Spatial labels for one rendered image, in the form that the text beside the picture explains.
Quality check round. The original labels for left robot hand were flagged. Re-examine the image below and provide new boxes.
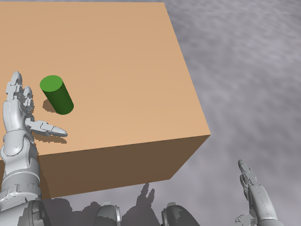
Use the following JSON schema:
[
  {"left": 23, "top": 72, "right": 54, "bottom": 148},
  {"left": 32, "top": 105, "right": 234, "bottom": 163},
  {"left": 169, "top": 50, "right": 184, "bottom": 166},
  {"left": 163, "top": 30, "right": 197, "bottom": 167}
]
[{"left": 3, "top": 71, "right": 68, "bottom": 137}]

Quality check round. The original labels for right robot hand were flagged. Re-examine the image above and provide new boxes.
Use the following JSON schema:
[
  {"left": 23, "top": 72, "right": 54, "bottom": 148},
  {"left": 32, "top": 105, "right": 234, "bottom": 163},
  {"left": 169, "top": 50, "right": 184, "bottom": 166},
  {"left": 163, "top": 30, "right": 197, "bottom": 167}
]
[{"left": 230, "top": 159, "right": 278, "bottom": 226}]

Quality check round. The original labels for can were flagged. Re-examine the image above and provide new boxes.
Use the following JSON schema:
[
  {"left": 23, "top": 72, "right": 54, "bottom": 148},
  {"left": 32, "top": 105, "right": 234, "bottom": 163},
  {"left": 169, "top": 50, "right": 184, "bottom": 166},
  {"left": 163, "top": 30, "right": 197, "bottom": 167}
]
[{"left": 40, "top": 75, "right": 74, "bottom": 115}]

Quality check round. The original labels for left robot arm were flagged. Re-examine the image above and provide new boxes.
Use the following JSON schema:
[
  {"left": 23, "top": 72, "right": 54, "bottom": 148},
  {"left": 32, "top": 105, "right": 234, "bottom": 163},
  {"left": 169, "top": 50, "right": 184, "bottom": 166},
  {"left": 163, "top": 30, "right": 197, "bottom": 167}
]
[{"left": 0, "top": 130, "right": 51, "bottom": 226}]

